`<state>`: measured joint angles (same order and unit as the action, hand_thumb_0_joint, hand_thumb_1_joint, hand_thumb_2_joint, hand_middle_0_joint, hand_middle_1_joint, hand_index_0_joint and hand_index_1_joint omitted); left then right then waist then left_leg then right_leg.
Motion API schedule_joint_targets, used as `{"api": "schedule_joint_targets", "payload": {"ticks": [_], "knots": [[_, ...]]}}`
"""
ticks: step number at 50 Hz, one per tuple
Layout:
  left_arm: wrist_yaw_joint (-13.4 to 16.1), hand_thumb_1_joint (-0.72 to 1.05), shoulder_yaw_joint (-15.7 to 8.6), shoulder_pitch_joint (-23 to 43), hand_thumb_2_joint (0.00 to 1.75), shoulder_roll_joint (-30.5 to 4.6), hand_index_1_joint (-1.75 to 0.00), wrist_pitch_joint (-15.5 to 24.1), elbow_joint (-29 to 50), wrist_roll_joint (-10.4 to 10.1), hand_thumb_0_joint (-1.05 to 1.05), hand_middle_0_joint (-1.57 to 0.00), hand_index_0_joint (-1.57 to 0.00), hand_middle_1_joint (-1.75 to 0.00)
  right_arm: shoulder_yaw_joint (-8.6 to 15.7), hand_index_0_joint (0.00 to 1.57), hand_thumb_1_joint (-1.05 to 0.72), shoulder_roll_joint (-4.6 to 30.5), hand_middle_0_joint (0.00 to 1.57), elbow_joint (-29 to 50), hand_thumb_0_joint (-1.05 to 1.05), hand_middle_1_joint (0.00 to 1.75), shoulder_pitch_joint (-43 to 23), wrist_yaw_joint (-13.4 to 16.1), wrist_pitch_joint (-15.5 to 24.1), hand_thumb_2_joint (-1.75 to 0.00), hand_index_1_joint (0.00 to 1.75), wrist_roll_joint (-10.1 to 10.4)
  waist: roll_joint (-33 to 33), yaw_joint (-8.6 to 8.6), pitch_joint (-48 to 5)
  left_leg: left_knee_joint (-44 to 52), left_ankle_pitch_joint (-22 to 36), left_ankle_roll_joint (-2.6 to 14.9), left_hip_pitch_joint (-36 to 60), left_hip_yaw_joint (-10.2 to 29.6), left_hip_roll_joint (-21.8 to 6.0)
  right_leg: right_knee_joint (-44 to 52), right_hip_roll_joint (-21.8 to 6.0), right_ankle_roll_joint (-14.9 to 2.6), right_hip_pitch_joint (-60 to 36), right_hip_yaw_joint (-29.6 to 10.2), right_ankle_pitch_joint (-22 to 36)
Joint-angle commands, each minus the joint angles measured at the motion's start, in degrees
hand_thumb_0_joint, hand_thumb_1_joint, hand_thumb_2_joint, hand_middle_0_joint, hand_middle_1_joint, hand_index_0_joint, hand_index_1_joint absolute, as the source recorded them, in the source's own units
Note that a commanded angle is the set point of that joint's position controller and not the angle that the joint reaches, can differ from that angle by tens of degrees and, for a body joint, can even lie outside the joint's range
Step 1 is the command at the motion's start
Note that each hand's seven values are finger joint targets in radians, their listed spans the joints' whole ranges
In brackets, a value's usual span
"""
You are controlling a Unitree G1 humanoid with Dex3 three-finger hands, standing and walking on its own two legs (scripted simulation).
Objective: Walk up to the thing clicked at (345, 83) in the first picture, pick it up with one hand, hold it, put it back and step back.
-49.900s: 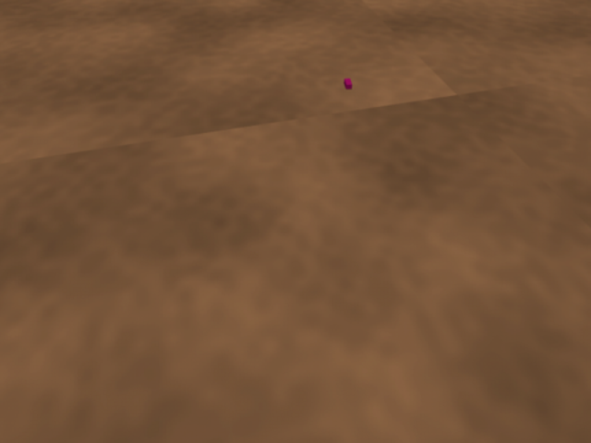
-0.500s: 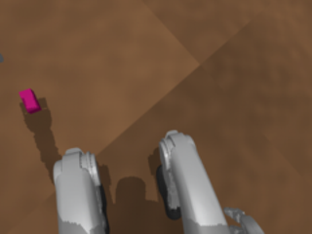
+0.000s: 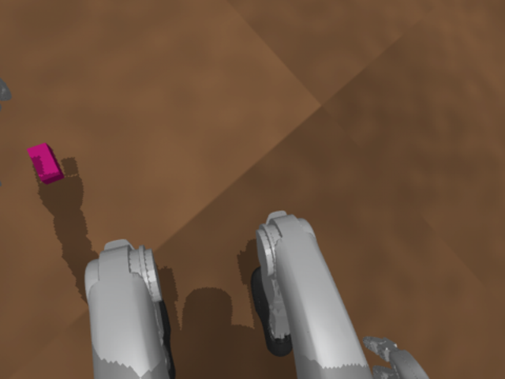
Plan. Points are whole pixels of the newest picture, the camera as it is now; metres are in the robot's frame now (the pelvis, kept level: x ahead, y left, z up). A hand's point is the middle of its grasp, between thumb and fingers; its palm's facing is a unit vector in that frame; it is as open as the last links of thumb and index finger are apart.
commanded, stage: withdraw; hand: left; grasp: from above
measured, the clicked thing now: (46, 163) +0.53 +0.33 -0.37
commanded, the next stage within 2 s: approach in 1.54 s
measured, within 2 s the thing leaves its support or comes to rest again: neither
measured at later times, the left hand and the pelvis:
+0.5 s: hand out of the picture +0.48 +0.32 -0.13, palm faces -0.46 -0.05 -0.89, open 14.2 cm; pelvis +0.00 +0.00 +0.00, yaw +0 degrees
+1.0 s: hand out of the picture +0.50 +0.34 -0.12, palm faces -0.43 -0.05 -0.90, open 14.2 cm; pelvis +0.00 +0.00 -0.01, yaw +0 degrees
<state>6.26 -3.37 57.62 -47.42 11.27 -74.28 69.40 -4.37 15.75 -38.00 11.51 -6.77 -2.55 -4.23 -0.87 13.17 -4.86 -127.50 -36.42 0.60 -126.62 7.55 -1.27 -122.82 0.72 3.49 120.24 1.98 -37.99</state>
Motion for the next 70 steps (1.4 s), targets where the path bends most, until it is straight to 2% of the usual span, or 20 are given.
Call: {"api": "schedule_joint_targets", "payload": {"ticks": [1, 6, 10, 12, 13, 14, 18, 24, 27, 32, 35, 36, 37, 40, 43, 45, 54, 57, 61, 70], "knots": [[4.3, -0.58, -4.8, 26.3, 0.99, -20.7, -1.01, 1.8, 12.6, 1.1, 0.0, -0.06, -0.07, -1.01, 4.1, 0.2, -0.92, 13.7, 0.2, 0.3, 0.0, 0.3, 11.4, 1.1, 0.7, -0.9, 0.3, -0.8, -19.2, 0.61, -38.8, 13.1, 7.4, 0.59, 33.3, -3.8, 0.8, 10.2, 1.5, -5.61, -13.4, 5.1, 10.3], [4.4, -0.57, -3.7, 24.9, 0.99, -18.1, -1.0, 0.0, 10.9, 1.4, 0.0, -0.06, -0.06, -1.0, 4.9, 0.2, -0.92, 14.3, 0.2, 0.9, 0.0, 0.3, 12.5, 0.9, 0.6, -0.9, 0.3, -0.9, -22.2, 0.94, -40.7, 15.6, 6.8, 0.39, 36.6, -3.4, 0.7, 11.1, 1.4, -5.58, -13.3, 5.7, 9.7], [1.6, -0.56, 0.2, 20.7, 0.99, -12.1, -1.0, -1.6, 7.6, -0.2, 0.0, -0.06, -0.07, -1.0, 5.2, 0.2, -0.91, 14.1, 0.2, 0.8, 0.0, 0.3, 12.8, 1.0, 0.1, -0.9, 0.3, -0.4, -17.2, 2.05, -35.6, 16.6, 3.5, 0.7, 32.5, -2.6, 0.7, 12.2, 1.6, -5.64, -12.4, 6.2, 7.6], [0.2, -0.55, 0.6, 19.3, 0.98, -12.2, -1.0, -1.5, 7.6, -0.9, 0.0, -0.07, -0.07, -1.01, 5.2, 0.2, -0.91, 14.2, 0.2, 0.7, 0.0, 0.3, 12.9, 1.1, -0.1, -0.9, 0.3, -0.4, -15.3, 2.04, -34.6, 15.2, 5.4, 0.99, 31.1, -3.2, 0.8, 12.6, 1.5, -5.43, -13.8, 5.8, 9.1], [-0.2, -0.54, -1.2, 17.4, 0.98, -14.0, -0.99, -1.3, 8.1, -1.3, 0.0, -0.07, -0.07, -1.01, 5.3, 0.2, -0.91, 14.6, 0.2, 1.8, 0.0, 0.3, 12.2, 1.2, -0.1, -0.9, 0.3, -0.4, -13.9, 0.94, -35.5, 15.1, 6.0, 1.01, 30.8, -3.0, 0.7, 12.3, 1.6, -5.45, -14.9, 5.7, 9.5], [-0.6, -0.54, 0.5, 17.3, 0.98, -11.7, -0.99, -1.0, 8.6, -1.8, 0.0, -0.07, -0.07, -1.0, 5.2, 0.2, -0.91, 14.0, 0.2, 0.9, 0.0, 0.3, 12.4, 1.2, -0.2, -0.9, 0.3, -0.2, -14.2, 1.03, -34.9, 15.0, 6.1, 0.92, 30.8, -3.0, 0.8, 12.0, 1.5, -5.46, -13.9, 5.7, 9.5], [1.0, -0.54, -4.1, 18.7, 0.97, -18.1, -0.99, 1.6, 13.4, -1.4, 0.0, -0.07, -0.08, -1.0, 4.9, 0.2, -0.91, 13.9, 0.2, 1.2, 0.0, 0.3, 11.3, 1.1, -0.3, -0.9, 0.3, -0.2, -16.1, -0.93, -37.5, 14.4, 7.5, 0.62, 31.7, -3.2, 1.0, 10.7, 1.4, -5.55, -14.5, 5.4, 10.1], [7.1, -0.56, -6.2, 24.3, 0.99, -20.0, -1.0, 2.7, 14.0, 1.3, 0.0, -0.06, -0.07, -1.01, 4.5, 0.2, -0.91, 13.7, 0.2, 0.5, 0.0, 0.3, 11.6, 0.7, 0.5, -0.9, 0.3, -0.9, -20.0, 0.06, -40.3, 13.5, 9.4, 0.57, 34.8, -3.9, 0.9, 10.2, 1.5, -5.53, -13.5, 5.3, 11.8], [8.2, -0.57, -5.7, 26.3, 0.99, -19.7, -1.0, 1.0, 13.9, 1.9, 0.0, -0.06, -0.06, -1.01, 5.0, 0.2, -0.92, 13.8, 0.2, 0.7, 0.0, 0.3, 12.1, 0.6, 0.9, -0.9, 0.3, -1.2, -22.2, 0.07, -43.3, 14.8, 7.8, 0.51, 38.2, -3.9, 0.7, 11.2, 1.5, -5.73, -13.5, 5.4, 10.2], [4.9, -0.56, -0.7, 21.2, 0.99, -11.8, -1.0, -2.2, 5.9, 0.0, 0.0, -0.06, -0.07, -1.01, 5.4, 0.2, -0.91, 13.5, 0.2, -0.3, 0.0, 0.3, 12.3, 0.9, 0.8, -0.9, 0.3, -0.8, -16.7, 1.83, -35.5, 15.9, 3.0, 0.95, 32.6, -3.4, 0.7, 12.8, 1.7, -5.56, -12.3, 5.7, 7.1], [2.3, -0.55, 0.8, 18.7, 0.98, -11.0, -1.0, -2.6, 3.7, -0.8, 0.0, -0.06, -0.07, -1.01, 5.0, 0.2, -0.91, 13.7, 0.2, 0.0, 0.0, 0.3, 12.0, 0.9, 0.8, -0.9, 0.3, -0.6, -13.1, 2.18, -32.9, 14.9, 3.2, 1.22, 28.7, -3.3, 0.9, 12.5, 1.7, -5.48, -13.5, 5.7, 7.5], [1.9, -0.55, -1.5, 17.6, 0.98, -14.2, -1.0, -2.4, 3.5, -0.5, 0.0, -0.06, -0.07, -1.01, 5.3, 0.2, -0.91, 14.6, 0.2, 0.7, 0.0, 0.3, 11.8, 1.1, 0.7, -0.9, 0.3, -0.5, -11.5, 1.64, -33.3, 14.2, 4.8, 1.4, 28.2, -3.6, 0.8, 12.6, 1.8, -5.36, -14.8, 5.5, 8.8], [1.2, -0.55, 0.0, 19.6, 0.98, -13.4, -1.0, -1.7, 5.3, -0.8, 0.0, -0.07, -0.07, -1.01, 4.8, 0.2, -0.91, 14.0, 0.2, 1.0, 0.0, 0.3, 11.2, 1.1, 0.6, -0.9, 0.3, -0.4, -11.8, 1.74, -33.9, 13.7, 4.8, 1.46, 27.5, -3.8, 0.9, 12.6, 1.7, -5.29, -14.9, 5.3, 8.7], [0.7, -0.55, -3.6, 20.3, 0.98, -18.8, -1.0, 0.6, 8.1, -0.4, 0.0, -0.07, -0.07, -1.01, 4.2, 0.2, -0.91, 14.1, 0.2, 1.4, 0.0, 0.3, 10.6, 1.2, 0.4, -0.9, 0.3, -0.7, -13.7, 0.97, -34.2, 13.3, 5.9, 1.08, 28.4, -3.5, 0.8, 11.3, 1.6, -5.37, -14.8, 5.3, 9.2], [1.9, -0.56, -6.8, 24.7, 0.99, -23.9, -1.0, 3.1, 14.8, 0.5, 0.0, -0.07, -0.07, -1.01, 4.0, 0.2, -0.92, 14.0, 0.2, 1.8, 0.0, 0.3, 11.0, 1.4, 0.2, -0.9, 0.3, -0.9, -18.8, 0.12, -40.7, 12.2, 9.3, 0.74, 32.6, -4.2, 0.9, 10.2, 1.7, -5.39, -16.2, 5.0, 11.7], [2.8, -0.57, -4.9, 23.0, 0.98, -19.6, -0.99, 3.2, 13.3, 0.7, 0.0, -0.06, -0.07, -1.0, 4.5, 0.2, -0.91, 13.9, 0.2, 1.3, 0.0, 0.3, 11.7, 1.1, 0.3, -0.9, 0.3, -0.9, -20.8, 0.24, -40.1, 13.6, 9.7, 0.16, 35.7, -3.3, 0.7, 9.5, 1.4, -5.59, -13.2, 5.6, 11.4], [3.3, -0.55, -1.3, 20.1, 0.98, -13.5, -0.99, -0.9, 11.8, -0.4, 0.0, -0.06, -0.07, -1.0, 5.8, 0.2, -0.91, 14.1, 0.2, 0.7, 0.0, 0.3, 13.1, 0.8, -0.1, -0.9, 0.3, -0.5, -18.8, 0.75, -39.4, 15.4, 7.1, 0.74, 35.0, -3.4, 0.8, 12.0, 1.5, -5.57, -13.8, 5.8, 10.0], [2.4, -0.55, -2.8, 18.8, 0.98, -15.9, -0.99, -1.5, 13.1, -1.1, 0.0, -0.06, -0.07, -1.0, 5.9, 0.2, -0.91, 13.9, 0.2, 1.2, 0.0, 0.3, 12.8, 0.8, -0.4, -0.9, 0.3, -0.1, -17.2, -0.47, -39.8, 15.6, 7.6, 0.98, 33.6, -3.7, 1.0, 12.4, 1.5, -5.5, -16.0, 5.3, 10.5], [2.6, -0.55, -2.5, 19.4, 0.98, -14.9, -0.99, -0.8, 11.3, -1.8, 0.0, -0.06, -0.07, -1.0, 4.9, 0.2, -0.91, 13.2, 0.2, 0.9, 0.0, 0.3, 11.5, 1.0, 0.0, -0.9, 0.3, 0.1, -13.7, 0.75, -35.6, 14.8, 5.5, 1.28, 29.5, -3.6, 1.0, 12.4, 1.6, -5.34, -14.9, 5.1, 9.2], [4.3, -0.57, -3.3, 24.5, 0.99, -18.4, -1.01, 1.4, 8.0, 1.3, 0.0, -0.06, -0.06, -1.01, 4.1, 0.2, -0.92, 13.8, 0.2, 0.5, 0.0, 0.3, 11.5, 1.1, 1.0, -0.9, 0.3, -1.0, -17.9, 1.12, -36.4, 13.7, 4.9, 0.73, 32.1, -4.0, 0.9, 11.5, 1.5, -5.59, -12.7, 5.3, 8.3]]}}
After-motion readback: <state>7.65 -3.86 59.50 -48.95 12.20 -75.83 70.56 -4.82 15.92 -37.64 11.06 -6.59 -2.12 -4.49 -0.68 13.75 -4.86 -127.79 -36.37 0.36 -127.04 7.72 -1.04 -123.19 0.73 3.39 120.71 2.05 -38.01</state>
